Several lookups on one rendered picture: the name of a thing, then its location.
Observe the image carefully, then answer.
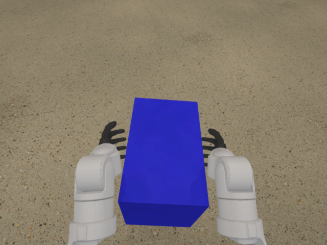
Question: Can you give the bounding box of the robot left forearm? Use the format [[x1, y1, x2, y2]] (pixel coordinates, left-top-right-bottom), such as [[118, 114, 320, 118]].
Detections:
[[68, 143, 122, 245]]

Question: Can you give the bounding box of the left robot hand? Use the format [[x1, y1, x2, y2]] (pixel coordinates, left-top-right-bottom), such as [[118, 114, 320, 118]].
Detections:
[[99, 121, 127, 159]]

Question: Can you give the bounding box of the robot right forearm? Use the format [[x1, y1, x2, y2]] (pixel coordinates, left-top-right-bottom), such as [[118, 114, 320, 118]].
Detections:
[[207, 148, 267, 245]]

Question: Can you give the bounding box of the right robot hand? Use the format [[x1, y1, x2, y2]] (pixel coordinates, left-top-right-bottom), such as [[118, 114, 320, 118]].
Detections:
[[201, 129, 226, 166]]

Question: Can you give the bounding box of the carton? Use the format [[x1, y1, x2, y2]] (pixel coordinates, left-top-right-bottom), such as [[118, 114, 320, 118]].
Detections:
[[118, 97, 209, 227]]

